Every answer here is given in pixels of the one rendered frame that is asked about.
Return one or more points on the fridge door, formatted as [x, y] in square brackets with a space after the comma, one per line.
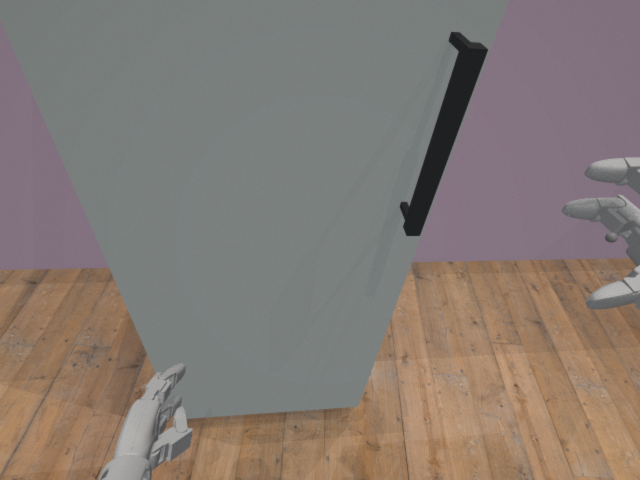
[242, 165]

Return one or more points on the robot left forearm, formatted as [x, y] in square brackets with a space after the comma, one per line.
[128, 467]

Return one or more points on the robot right hand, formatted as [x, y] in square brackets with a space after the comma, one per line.
[619, 216]

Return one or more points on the robot left hand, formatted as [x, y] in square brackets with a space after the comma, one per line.
[142, 432]

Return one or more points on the handle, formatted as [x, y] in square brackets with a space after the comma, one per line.
[465, 73]

